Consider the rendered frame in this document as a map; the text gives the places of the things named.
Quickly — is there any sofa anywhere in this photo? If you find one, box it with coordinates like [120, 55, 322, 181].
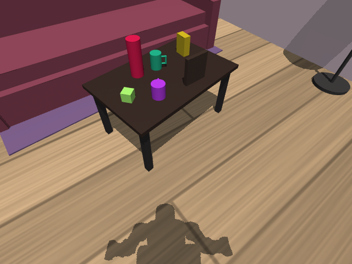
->
[0, 0, 221, 133]

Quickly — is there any floor lamp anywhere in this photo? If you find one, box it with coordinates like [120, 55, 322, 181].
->
[312, 50, 352, 95]

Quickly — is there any coffee table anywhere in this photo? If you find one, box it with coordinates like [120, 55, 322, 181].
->
[82, 39, 239, 171]

